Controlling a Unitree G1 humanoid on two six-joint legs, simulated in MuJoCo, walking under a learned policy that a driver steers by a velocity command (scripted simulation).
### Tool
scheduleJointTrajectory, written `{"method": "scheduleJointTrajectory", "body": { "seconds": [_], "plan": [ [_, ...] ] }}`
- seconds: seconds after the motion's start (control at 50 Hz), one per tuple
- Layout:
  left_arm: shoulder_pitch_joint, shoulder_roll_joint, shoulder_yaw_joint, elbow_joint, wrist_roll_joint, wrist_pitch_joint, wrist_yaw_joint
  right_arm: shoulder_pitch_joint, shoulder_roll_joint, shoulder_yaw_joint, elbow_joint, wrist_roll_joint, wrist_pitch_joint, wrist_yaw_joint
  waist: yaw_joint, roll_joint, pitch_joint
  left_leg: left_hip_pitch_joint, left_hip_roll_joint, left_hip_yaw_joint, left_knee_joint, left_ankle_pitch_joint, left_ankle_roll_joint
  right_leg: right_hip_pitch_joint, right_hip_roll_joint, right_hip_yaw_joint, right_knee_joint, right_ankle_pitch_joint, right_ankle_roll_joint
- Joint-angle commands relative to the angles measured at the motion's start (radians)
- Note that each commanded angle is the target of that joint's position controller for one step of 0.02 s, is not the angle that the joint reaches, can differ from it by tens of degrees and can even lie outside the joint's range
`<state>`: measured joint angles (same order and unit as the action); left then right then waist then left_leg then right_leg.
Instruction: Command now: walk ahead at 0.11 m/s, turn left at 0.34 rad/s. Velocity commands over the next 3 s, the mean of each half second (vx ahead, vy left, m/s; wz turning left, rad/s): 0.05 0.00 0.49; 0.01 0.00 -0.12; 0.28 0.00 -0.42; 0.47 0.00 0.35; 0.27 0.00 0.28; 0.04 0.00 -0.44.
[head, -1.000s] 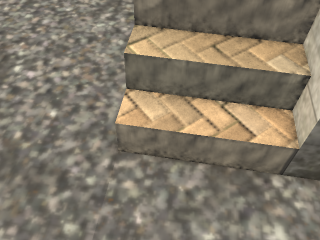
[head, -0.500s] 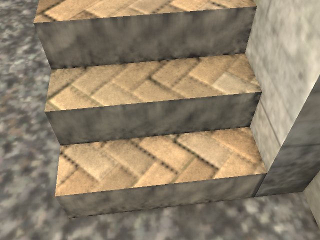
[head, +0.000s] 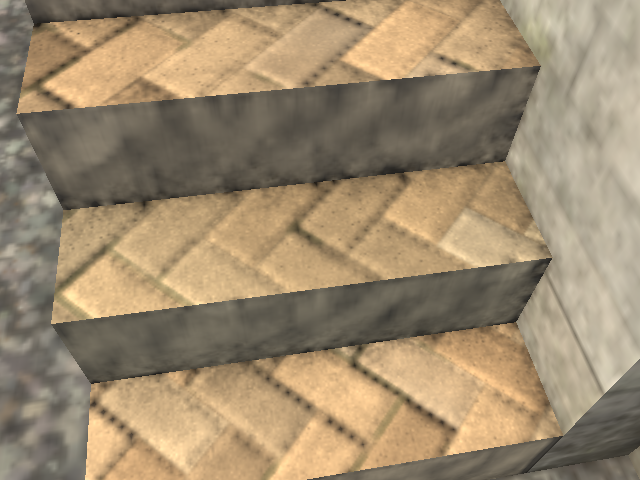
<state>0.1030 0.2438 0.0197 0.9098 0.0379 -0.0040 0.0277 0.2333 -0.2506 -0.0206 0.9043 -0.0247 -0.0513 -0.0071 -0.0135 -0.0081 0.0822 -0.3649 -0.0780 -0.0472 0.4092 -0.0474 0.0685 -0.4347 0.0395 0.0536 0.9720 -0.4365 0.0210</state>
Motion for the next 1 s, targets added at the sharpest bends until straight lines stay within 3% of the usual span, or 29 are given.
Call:
{"method": "scheduleJointTrajectory", "body": {
  "seconds": [0.02,0.08,0.1,0.14,0.18,0.2,0.22,0.24,0.26,0.28,0.3,0.36,0.44,0.5,0.54,0.58,0.6,0.62,0.64,0.66,0.68,0.72,0.76,0.82,0.9,0.96,1.0],
  "plan": [
    [0.153,0.084,0.018,0.0,-0.005,0.039,0.019,-0.028,-0.169,-0.054,-0.067,-0.011,0.012,-0.005,0.052,0.144,-0.184,0.017,0.241,-0.302,-0.126,0.036,0.151,0.096,0.009,-0.031,-0.056,-0.008,0.0],
    [0.092,0.083,0.015,-0.019,-0.019,0.037,0.025,-0.041,-0.168,-0.068,-0.069,-0.011,0.038,-0.005,0.026,0.181,-0.146,-0.017,0.212,-0.373,-0.181,-0.311,0.101,0.106,0.018,-0.035,-0.188,0.017,-0.01],
    [0.101,0.078,0.016,-0.014,-0.03,0.034,0.028,-0.037,-0.165,-0.071,-0.064,-0.019,0.043,0.001,0.018,0.194,-0.142,-0.027,0.208,-0.396,-0.2,-0.359,0.092,0.136,0.031,-0.043,-0.23,0.023,-0.015],
    [0.134,0.084,0.02,-0.012,-0.033,0.022,0.033,-0.043,-0.161,-0.08,-0.064,-0.018,0.054,0.003,0.022,0.196,-0.13,-0.023,0.204,-0.438,-0.205,-0.373,0.071,0.176,0.041,-0.043,-0.339,0.041,-0.033],
    [0.213,0.08,0.023,0.0,-0.039,0.003,0.04,-0.035,-0.157,-0.085,-0.064,-0.003,0.064,0.005,0.051,0.174,-0.128,-0.058,0.159,-0.421,-0.167,-0.398,0.02,0.293,0.024,-0.039,-0.554,0.109,-0.062],
    [0.224,0.128,0.033,-0.01,-0.028,-0.006,0.049,-0.025,-0.127,-0.079,-0.076,0.007,0.066,0.006,0.048,0.074,-0.118,-0.124,0.105,-0.36,-0.072,-0.441,-0.029,0.347,-0.092,0.074,-0.698,0.051,-0.092],
    [0.192,0.219,0.054,-0.043,-0.011,-0.005,0.059,-0.029,-0.071,-0.068,-0.106,0.032,0.058,0.006,0.036,-0.173,-0.112,-0.267,-0.05,-0.152,0.242,-0.496,-0.081,0.362,-0.343,0.37,-0.837,-0.058,-0.192],
    [0.049,0.221,0.059,-0.079,-0.007,-0.002,0.058,0.006,-0.115,-0.078,-0.078,-0.01,0.052,-0.003,-0.005,-0.169,-0.058,-0.227,-0.065,-0.005,0.578,-0.505,-0.096,0.153,-0.458,0.394,-0.854,0.119,-0.282],
    [0.041,0.146,0.04,-0.083,-0.017,-0.006,0.051,-0.002,-0.15,-0.089,-0.071,-0.023,0.051,0.004,-0.032,-0.06,-0.067,-0.154,0.002,-0.044,0.684,-0.452,-0.091,0.101,-0.418,0.303,-0.801,0.304,-0.286],
    [0.015,0.114,0.034,-0.084,-0.022,-0.01,0.047,0.041,-0.126,-0.088,-0.048,-0.027,0.055,0.01,-0.064,-0.026,-0.07,-0.131,0.005,-0.035,0.759,-0.403,-0.09,0.106,-0.345,0.176,-0.745,0.446,-0.257],
    [0.011,0.108,0.033,-0.092,-0.022,-0.015,0.047,0.058,-0.113,-0.086,-0.038,-0.034,0.063,0.014,-0.062,-0.036,-0.083,-0.156,0.013,-0.023,0.81,-0.361,-0.099,0.158,-0.287,0.086,-0.704,0.532,-0.228],
    [0.118,0.116,0.032,-0.07,-0.023,-0.017,0.047,-0.002,-0.094,-0.074,-0.05,-0.025,0.075,0.02,0.005,-0.107,-0.095,-0.241,0.023,0.021,0.75,-0.362,-0.136,0.33,-0.251,-0.009,-0.632,0.783,-0.229],
    [0.185,0.154,0.045,-0.049,-0.015,-0.014,0.04,-0.082,-0.079,-0.059,-0.091,0.0,0.091,0.023,0.048,-0.159,-0.145,-0.174,0.046,0.047,0.547,-0.425,-0.134,0.434,-0.3,-0.006,-0.609,0.792,-0.24],
    [0.159,0.193,0.06,-0.056,-0.011,-0.013,0.023,-0.105,-0.084,-0.052,-0.119,0.017,0.108,0.031,0.045,-0.199,-0.14,-0.036,0.05,0.096,0.386,-0.444,-0.104,0.374,-0.319,-0.033,-0.596,0.747,-0.222],
    [0.167,0.194,0.063,-0.041,-0.007,-0.01,0.012,-0.08,-0.079,-0.048,-0.111,0.022,0.108,0.027,0.045,-0.204,-0.148,0.051,0.029,0.104,0.252,-0.441,-0.077,0.352,-0.313,-0.019,-0.567,0.754,-0.219],
    [0.136,0.176,0.055,-0.031,-0.017,-0.001,0.006,-0.006,-0.061,-0.038,-0.071,0.014,0.089,0.014,-0.012,-0.14,-0.139,0.231,0.031,0.107,-0.099,-0.157,-0.047,0.27,-0.275,-0.044,-0.503,0.663,-0.161],
    [0.167,0.123,0.036,-0.021,-0.023,-0.005,0.001,0.008,-0.096,-0.04,-0.054,-0.007,0.074,-0.001,-0.001,-0.026,-0.158,0.395,0.135,-0.018,-0.204,-0.079,-0.033,0.144,-0.241,-0.066,-0.446,0.497,-0.095],
    [0.198,0.006,0.002,-0.052,-0.026,-0.014,-0.008,-0.001,-0.166,-0.042,-0.065,-0.015,0.063,-0.013,0.027,0.238,-0.176,0.494,0.424,-0.287,-0.161,0.272,0.037,-0.037,-0.132,-0.15,-0.361,0.023,-0.015],
    [0.153,0.042,0.007,-0.017,-0.031,0.004,0.006,-0.014,-0.107,-0.018,-0.042,-0.004,0.054,-0.024,-0.014,0.156,-0.132,0.262,0.447,-0.203,-0.147,0.364,0.13,0.12,-0.13,-0.062,-0.335,-0.094,-0.005],
    [0.157,0.065,0.012,-0.008,-0.039,0.015,0.008,-0.097,-0.068,-0.001,-0.051,-0.006,0.047,-0.027,0.032,0.138,-0.077,0.224,0.388,-0.14,-0.155,0.325,0.127,0.148,-0.114,-0.043,-0.322,-0.055,-0.008],
    [0.141,0.085,0.019,-0.001,-0.039,0.02,0.006,-0.147,-0.076,0.002,-0.053,-0.004,0.044,-0.033,0.04,0.161,-0.048,0.22,0.339,-0.087,-0.157,0.28,0.1,0.127,-0.093,-0.042,-0.309,-0.01,-0.012],
    [0.165,0.131,0.039,0.021,-0.022,0.024,0.001,-0.141,-0.128,-0.009,-0.042,0.014,0.046,-0.046,0.044,0.191,-0.052,0.268,0.297,-0.014,-0.114,0.417,0.082,0.088,-0.06,-0.058,-0.211,0.03,-0.017],
    [0.192,0.119,0.043,0.037,-0.023,0.027,-0.004,-0.103,-0.153,-0.023,-0.035,0.026,0.056,-0.047,0.032,0.148,-0.075,0.291,0.325,0.004,-0.087,0.464,0.112,0.048,-0.044,-0.061,-0.058,-0.008,-0.008],
    [0.183,0.096,0.051,0.033,-0.02,0.041,-0.007,-0.099,-0.146,-0.032,-0.034,0.02,0.068,-0.051,0.027,0.113,-0.039,0.253,0.358,0.004,-0.114,0.279,0.156,-0.01,-0.055,-0.057,0.087,-0.02,0.004],
    [0.14,0.08,0.053,0.007,-0.017,0.048,-0.016,-0.087,-0.129,-0.036,-0.02,0.009,0.064,-0.056,0.012,0.125,-0.035,0.3,0.362,0.005,-0.11,0.142,0.165,-0.036,-0.07,-0.07,-0.026,-0.022,0.006],
    [0.137,0.043,0.041,-0.011,-0.025,0.05,-0.028,-0.103,-0.153,-0.046,-0.023,-0.005,0.054,-0.048,0.01,0.131,-0.07,0.307,0.388,0.004,-0.076,0.18,0.175,0.038,-0.073,-0.099,-0.149,-0.053,-0.009],
    [0.139,0.056,0.042,-0.028,-0.033,0.052,-0.031,-0.113,-0.179,-0.056,-0.024,-0.007,0.046,-0.036,0.015,0.146,-0.092,0.285,0.395,0.02,-0.041,0.216,0.16,0.105,-0.063,-0.119,-0.235,-0.036,-0.025]
  ]
}}
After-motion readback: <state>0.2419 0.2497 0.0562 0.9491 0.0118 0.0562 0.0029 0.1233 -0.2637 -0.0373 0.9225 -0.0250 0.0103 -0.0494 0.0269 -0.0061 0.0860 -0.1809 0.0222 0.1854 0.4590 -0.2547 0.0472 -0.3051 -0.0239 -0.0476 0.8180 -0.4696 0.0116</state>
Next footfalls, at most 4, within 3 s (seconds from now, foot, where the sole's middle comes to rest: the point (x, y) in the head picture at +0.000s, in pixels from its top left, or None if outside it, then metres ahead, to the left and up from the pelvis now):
0.20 right None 0.07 -0.12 -0.77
0.60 left None -0.04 0.08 -0.77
1.08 right None -0.03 -0.12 -0.77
1.62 left None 0.17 0.06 -0.77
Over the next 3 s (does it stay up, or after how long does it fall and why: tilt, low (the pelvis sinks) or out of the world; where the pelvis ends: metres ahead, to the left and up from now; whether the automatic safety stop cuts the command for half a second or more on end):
stays up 0.13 0.01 -0.02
